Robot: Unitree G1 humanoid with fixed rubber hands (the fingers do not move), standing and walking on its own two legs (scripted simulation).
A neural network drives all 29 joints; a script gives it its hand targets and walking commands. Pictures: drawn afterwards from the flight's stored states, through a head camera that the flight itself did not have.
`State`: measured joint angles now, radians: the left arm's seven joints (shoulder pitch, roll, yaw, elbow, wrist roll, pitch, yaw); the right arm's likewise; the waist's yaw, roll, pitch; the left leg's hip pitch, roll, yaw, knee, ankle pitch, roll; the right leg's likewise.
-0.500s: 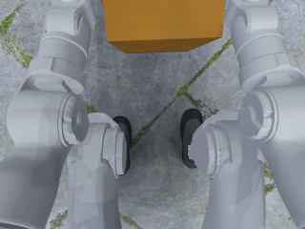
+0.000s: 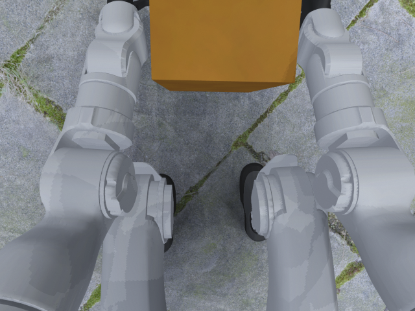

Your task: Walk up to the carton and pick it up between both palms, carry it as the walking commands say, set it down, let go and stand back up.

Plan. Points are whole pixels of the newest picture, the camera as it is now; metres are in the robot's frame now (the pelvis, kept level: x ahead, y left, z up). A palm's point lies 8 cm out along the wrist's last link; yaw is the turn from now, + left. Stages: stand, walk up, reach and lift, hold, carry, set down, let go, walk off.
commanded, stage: reach and lift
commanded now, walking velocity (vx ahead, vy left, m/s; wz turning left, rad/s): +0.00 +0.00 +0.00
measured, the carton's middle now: (216, 28) +0.53 -0.03 -0.22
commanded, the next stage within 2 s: none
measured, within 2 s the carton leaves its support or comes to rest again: neither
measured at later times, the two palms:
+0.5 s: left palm out of the picture +0.54 +0.11 -0.08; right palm (331, 1) +0.52 -0.16 -0.09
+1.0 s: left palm out of the picture +0.52 +0.11 -0.01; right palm out of the picture +0.50 -0.16 -0.01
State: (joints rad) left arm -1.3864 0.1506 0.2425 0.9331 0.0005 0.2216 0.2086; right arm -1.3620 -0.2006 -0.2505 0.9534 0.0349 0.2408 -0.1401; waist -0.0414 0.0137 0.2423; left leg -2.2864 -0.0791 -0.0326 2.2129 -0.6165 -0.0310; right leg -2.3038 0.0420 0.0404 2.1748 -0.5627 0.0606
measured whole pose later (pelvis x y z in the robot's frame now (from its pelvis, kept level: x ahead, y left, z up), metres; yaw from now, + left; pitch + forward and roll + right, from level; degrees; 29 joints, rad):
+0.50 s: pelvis +0.00 +0.00 +0.04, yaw +1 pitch +43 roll +0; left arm -1.33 0.08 0.41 0.81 0.15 0.28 0.13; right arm -1.27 -0.08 -0.41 0.74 -0.15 0.35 -0.11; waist -0.03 0.03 0.12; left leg -2.23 -0.08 -0.04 2.05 -0.58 -0.04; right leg -2.25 0.04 0.04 2.02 -0.53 0.04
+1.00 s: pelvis +0.00 -0.01 +0.08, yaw +1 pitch +44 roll +0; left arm -1.20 0.02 0.43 0.75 0.18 0.32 0.12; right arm -1.15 -0.02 -0.45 0.67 -0.18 0.39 -0.09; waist -0.03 0.03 -0.02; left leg -2.11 -0.08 -0.05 1.91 -0.56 -0.04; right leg -2.13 0.04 0.04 1.89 -0.52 0.04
